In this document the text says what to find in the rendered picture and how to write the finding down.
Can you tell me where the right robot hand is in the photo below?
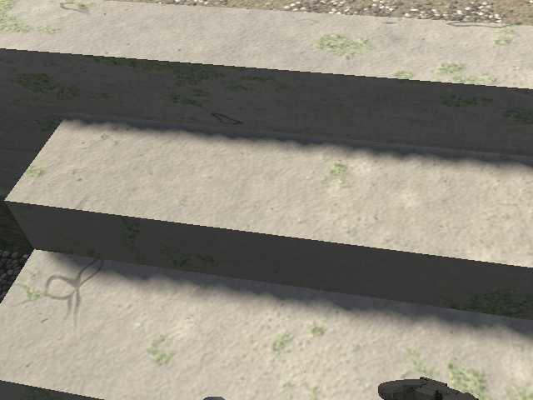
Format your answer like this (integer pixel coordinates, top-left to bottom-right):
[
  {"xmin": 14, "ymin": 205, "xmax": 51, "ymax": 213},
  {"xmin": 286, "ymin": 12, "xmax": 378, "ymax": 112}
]
[{"xmin": 378, "ymin": 377, "xmax": 479, "ymax": 400}]

